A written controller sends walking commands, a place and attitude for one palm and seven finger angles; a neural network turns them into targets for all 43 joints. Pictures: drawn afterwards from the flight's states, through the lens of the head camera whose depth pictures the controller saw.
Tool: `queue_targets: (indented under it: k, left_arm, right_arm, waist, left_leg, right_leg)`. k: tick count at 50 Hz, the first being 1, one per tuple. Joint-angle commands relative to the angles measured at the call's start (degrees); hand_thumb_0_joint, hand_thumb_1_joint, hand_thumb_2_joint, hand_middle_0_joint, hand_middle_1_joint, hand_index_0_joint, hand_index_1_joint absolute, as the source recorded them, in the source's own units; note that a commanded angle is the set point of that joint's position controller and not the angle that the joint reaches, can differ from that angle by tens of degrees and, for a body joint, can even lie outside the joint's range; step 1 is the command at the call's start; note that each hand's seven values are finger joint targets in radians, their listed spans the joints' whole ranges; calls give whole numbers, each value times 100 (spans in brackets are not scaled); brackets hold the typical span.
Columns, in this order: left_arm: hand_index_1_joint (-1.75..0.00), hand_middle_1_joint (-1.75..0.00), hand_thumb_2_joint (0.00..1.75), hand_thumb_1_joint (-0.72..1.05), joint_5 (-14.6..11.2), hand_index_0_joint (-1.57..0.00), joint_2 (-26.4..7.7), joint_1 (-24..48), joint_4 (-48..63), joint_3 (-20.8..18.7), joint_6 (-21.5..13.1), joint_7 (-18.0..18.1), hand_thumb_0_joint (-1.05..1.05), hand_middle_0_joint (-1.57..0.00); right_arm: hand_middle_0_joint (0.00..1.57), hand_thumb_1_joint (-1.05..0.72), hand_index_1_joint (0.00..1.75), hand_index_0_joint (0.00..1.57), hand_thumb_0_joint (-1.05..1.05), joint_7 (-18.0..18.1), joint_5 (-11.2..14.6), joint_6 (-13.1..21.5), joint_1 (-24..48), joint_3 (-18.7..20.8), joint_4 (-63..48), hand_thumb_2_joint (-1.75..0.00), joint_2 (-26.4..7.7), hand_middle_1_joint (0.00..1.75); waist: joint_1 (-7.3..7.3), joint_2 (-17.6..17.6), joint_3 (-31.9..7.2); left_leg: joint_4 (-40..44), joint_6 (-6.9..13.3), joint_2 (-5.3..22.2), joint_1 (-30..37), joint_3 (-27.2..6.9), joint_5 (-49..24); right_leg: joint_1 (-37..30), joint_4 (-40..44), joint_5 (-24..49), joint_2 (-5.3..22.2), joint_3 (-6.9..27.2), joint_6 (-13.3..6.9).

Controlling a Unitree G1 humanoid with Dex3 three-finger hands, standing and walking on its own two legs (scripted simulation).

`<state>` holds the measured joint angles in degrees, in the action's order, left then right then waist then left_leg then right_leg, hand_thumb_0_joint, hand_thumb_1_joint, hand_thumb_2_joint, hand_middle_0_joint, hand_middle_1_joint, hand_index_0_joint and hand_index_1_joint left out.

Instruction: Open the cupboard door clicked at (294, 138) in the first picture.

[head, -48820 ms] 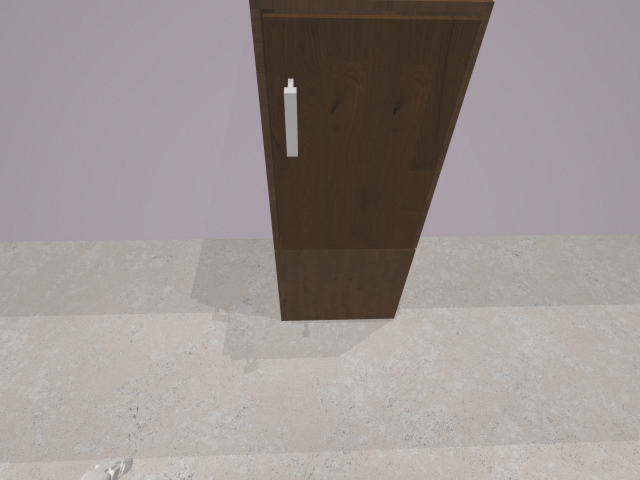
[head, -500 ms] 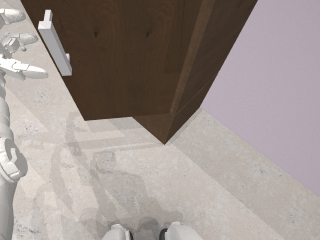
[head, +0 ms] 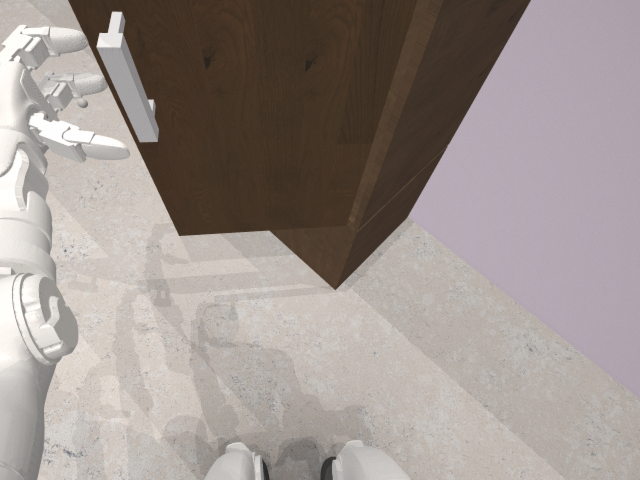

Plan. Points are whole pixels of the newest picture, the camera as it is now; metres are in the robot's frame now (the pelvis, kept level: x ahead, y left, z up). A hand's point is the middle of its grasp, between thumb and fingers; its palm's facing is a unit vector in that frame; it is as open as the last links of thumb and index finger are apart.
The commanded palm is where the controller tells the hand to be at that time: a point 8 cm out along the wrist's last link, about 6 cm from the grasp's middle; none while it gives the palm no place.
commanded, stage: move the hooked fingers beside the handle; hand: left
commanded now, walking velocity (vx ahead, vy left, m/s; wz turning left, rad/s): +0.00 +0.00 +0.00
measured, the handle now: (134, 81) +0.57 +0.17 +0.12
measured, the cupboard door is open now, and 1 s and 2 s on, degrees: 50 50 48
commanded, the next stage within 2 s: slide the fingers in behind the handle in 0.24 s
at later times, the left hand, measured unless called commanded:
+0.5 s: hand (71, 103) +0.52 +0.23 +0.13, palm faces +0.01 -1.00 +0.00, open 14.0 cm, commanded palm +0.50 +0.27 +0.12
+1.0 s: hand (110, 105) +0.52 +0.19 +0.13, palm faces +0.00 -1.00 +0.03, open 14.0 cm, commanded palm +0.50 +0.23 +0.12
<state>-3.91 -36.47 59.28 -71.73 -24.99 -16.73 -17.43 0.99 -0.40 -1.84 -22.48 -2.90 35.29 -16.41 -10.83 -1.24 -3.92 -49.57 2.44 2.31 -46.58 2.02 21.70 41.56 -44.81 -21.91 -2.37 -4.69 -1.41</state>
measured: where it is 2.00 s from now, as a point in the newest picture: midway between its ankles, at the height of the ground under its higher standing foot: outside the picture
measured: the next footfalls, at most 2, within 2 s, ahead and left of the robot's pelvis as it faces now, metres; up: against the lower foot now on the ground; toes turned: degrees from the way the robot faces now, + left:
none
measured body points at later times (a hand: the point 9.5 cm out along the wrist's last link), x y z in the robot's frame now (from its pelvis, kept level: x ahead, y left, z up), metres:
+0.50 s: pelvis +0.00 +0.00 +0.00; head +0.12 +0.02 +0.44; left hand +0.52 +0.28 +0.13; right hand -0.04 -0.27 -0.10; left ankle +0.01 +0.09 -0.70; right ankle -0.01 -0.11 -0.70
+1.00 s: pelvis +0.00 +0.00 +0.00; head +0.10 +0.02 +0.44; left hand +0.51 +0.24 +0.13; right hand +0.00 -0.25 -0.11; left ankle +0.01 +0.09 -0.70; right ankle -0.01 -0.11 -0.70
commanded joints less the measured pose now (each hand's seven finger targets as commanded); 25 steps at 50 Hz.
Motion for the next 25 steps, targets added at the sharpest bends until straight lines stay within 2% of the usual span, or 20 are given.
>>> queue_targets:
  k: [1, 2, 3, 5, 7, 8, 9, 10, 12, 13, 15, 17, 18, 19, 20, 22, 23, 24, 25]
  left_arm:
    - [-120, -120, 30, -50, -116, -30, -1913, 2763, 1231, -339, -608, -11, 0, -30]
    - [-120, -120, 30, -50, -99, -30, -1933, 2570, 965, -332, -476, -57, 0, -30]
    - [-120, -120, 30, -50, -74, -30, -1829, 2418, 702, -201, -317, -105, 0, -30]
    - [-120, -120, 30, -50, -7, -30, -1773, 2404, 466, -36, -99, -164, 0, -30]
    - [-120, -120, 30, -50, -9, -30, -1856, 2245, 544, -93, -23, -203, 0, -30]
    - [-120, -120, 30, -50, -48, -30, -1871, 2333, 652, -87, -50, -212, 0, -30]
    - [-120, -120, 30, -50, -122, -30, -2033, 2482, 891, -258, -174, -201, 0, -30]
    - [-120, -120, 30, -50, -151, -30, -2065, 2700, 1285, -267, -304, -226, 0, -30]
    - [-120, -120, 30, -50, -212, -30, -2191, 2725, 1512, -424, -517, -259, 0, -30]
    - [-120, -120, 30, -50, -233, -30, -2061, 2794, 1548, -351, -564, -275, 0, -30]
    - [-120, -120, 30, -50, -264, -30, -2006, 2714, 1359, -337, -570, -310, 0, -30]
    - [-120, -120, 30, -50, -221, -30, -2140, 2452, 984, -403, -400, -332, 0, -30]
    - [-120, -120, 30, -50, -195, -30, -1925, 2315, 900, -216, -290, -347, 0, -30]
    - [-120, -120, 30, -50, -207, -30, -1828, 2327, 995, -186, -245, -346, 0, -30]
    - [-120, -120, 30, -50, -171, -30, -1729, 2340, 913, -53, -171, -347, 0, -30]
    - [-120, -120, 30, -50, -180, -30, -1662, 2374, 1000, -4, -128, -312, 0, -30]
    - [-120, -120, 30, -50, -210, -30, -1747, 2407, 1092, -104, -148, -272, 0, -30]
    - [-120, -120, 30, -50, -255, -30, -1630, 2470, 1204, -56, -204, -258, 0, -30]
    - [-120, -120, 30, -50, -262, -30, -1690, 2645, 1342, -104, -267, -232, 0, -30]
  right_arm:
    - [20, -90, 30, 20, 0, 79, 31, 23, -1257, 405, -109, -90, -1110, 30]
    - [20, -90, 30, 20, 0, 84, 51, 2, -1241, 387, -126, -90, -1115, 30]
    - [20, -90, 30, 20, 0, 95, 77, -19, -1252, 370, -142, -90, -1125, 30]
    - [20, -90, 30, 20, 0, 127, 93, -47, -1255, 340, -166, -90, -1129, 30]
    - [20, -90, 30, 20, 0, 137, 80, -53, -1322, 361, -200, -90, -1154, 30]
    - [20, -90, 30, 20, 0, 147, 71, -50, -1338, 355, -216, -90, -1158, 30]
    - [20, -90, 30, 20, 0, 167, 59, -35, -1364, 355, -229, -90, -1154, 30]
    - [20, -90, 30, 20, 0, 157, 41, -24, -1376, 384, -228, -90, -1160, 30]
    - [20, -90, 30, 20, 0, 154, 40, -13, -1390, 406, -198, -90, -1152, 30]
    - [20, -90, 30, 20, 0, 139, 38, -6, -1379, 405, -177, -90, -1130, 30]
    - [20, -90, 30, 20, 0, 128, 53, -15, -1384, 416, -94, -90, -1146, 30]
    - [20, -90, 30, 20, 0, 153, 71, -53, -1403, 401, -67, -90, -1169, 30]
    - [20, -90, 30, 20, 0, 143, 86, -53, -1376, 391, -96, -90, -1143, 30]
    - [20, -90, 30, 20, 0, 144, 72, -47, -1397, 394, -123, -90, -1138, 30]
    - [20, -90, 30, 20, 0, 141, 77, -52, -1366, 393, -101, -90, -1135, 30]
    - [20, -90, 30, 20, 0, 132, 64, -42, -1382, 400, -114, -90, -1142, 30]
    - [20, -90, 30, 20, 0, 139, 55, -38, -1396, 416, -108, -90, -1149, 30]
    - [20, -90, 30, 20, 0, 132, 44, -17, -1416, 405, -138, -90, -1140, 30]
    - [20, -90, 30, 20, 0, 127, 38, -13, -1408, 431, -101, -90, -1145, 30]
  waist:
    - [-1, -837, -3094]
    - [17, -828, -2878]
    - [-22, -618, -2596]
    - [-63, -703, -2162]
    - [-16, -679, -2237]
    - [-65, -591, -2248]
    - [-44, -546, -2334]
    - [-41, -713, -2766]
    - [22, -865, -3051]
    - [-10, -910, -3049]
    - [-47, -957, -2878]
    - [-26, -749, -2517]
    - [-10, -880, -2412]
    - [8, -961, -2508]
    - [-26, -1009, -2402]
    - [-43, -916, -2346]
    - [-54, -778, -2420]
    - [-50, -857, -2500]
    - [-82, -912, -2619]
  left_leg:
    - [244, -57, -15, 2731, -585, -2623]
    - [287, -33, -39, 2479, -523, -2393]
    - [335, -3, -52, 2208, -498, -2177]
    - [398, 23, -67, 1925, -458, -1911]
    - [400, 31, -57, 1941, -450, -1886]
    - [403, 44, -48, 1883, -438, -1813]
    - [384, 57, -52, 1952, -448, -1939]
    - [387, 39, -46, 2194, -455, -2064]
    - [326, 10, -40, 2410, -465, -2245]
    - [338, 5, -42, 2439, -462, -2219]
    - [335, 10, -28, 2505, -487, -2134]
    - [385, 35, -29, 2152, -471, -1936]
    - [427, 39, -59, 2115, -440, -1905]
    - [417, 42, -67, 2249, -434, -2038]
    - [435, 21, -52, 2277, -455, -1953]
    - [445, 20, -31, 2301, -490, -1908]
    - [437, 31, -15, 2321, -486, -1967]
    - [424, 30, -34, 2426, -499, -2131]
    - [414, -2, -1, 2570, -537, -2205]
  right_leg:
    - [-599, 332, 2168, -151, 331, 62]
    - [-651, 380, 2104, -137, 355, 77]
    - [-659, 420, 2029, -130, 346, 82]
    - [-541, 472, 1880, -99, 347, 90]
    - [-526, 502, 1818, -107, 353, 77]
    - [-551, 524, 1773, -112, 378, 89]
    - [-671, 499, 1906, -122, 380, 76]
    - [-747, 481, 1995, -137, 399, 93]
    - [-806, 448, 2091, -154, 412, 66]
    - [-798, 447, 2070, -169, 399, 71]
    - [-601, 501, 1914, -177, 387, 66]
    - [-650, 535, 1819, -155, 386, 75]
    - [-633, 563, 1817, -142, 387, 71]
    - [-647, 539, 1906, -142, 361, 53]
    - [-469, 572, 1764, -137, 332, 66]
    - [-371, 596, 1645, -148, 315, 65]
    - [-455, 597, 1718, -149, 321, 74]
    - [-446, 557, 1817, -169, 308, 46]
    - [-394, 539, 1830, -165, 299, 60]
